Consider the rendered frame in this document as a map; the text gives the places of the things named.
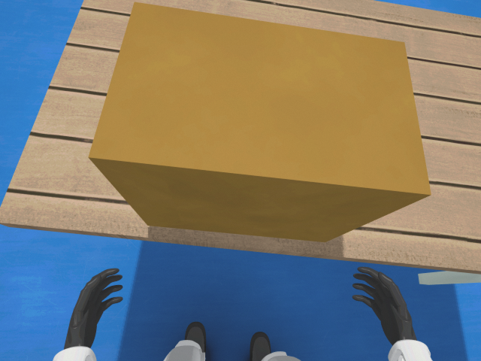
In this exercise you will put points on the right robot hand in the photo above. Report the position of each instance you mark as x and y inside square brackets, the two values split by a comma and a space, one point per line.
[388, 304]

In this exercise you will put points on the robot left forearm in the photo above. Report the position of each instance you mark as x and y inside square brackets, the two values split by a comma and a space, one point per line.
[78, 353]

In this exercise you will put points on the left robot hand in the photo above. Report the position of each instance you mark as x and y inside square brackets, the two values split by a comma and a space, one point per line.
[89, 308]

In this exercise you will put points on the right robot foot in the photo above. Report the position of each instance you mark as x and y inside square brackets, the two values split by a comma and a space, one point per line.
[259, 346]

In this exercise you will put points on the table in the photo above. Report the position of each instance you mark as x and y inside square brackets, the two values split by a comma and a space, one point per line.
[57, 188]

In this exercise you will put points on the left robot thigh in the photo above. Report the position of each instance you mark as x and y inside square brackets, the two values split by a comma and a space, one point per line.
[185, 353]

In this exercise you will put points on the carton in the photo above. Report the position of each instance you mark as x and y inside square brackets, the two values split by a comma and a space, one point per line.
[225, 124]

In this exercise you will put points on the robot right forearm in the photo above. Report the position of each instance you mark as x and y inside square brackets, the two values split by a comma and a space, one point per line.
[409, 350]

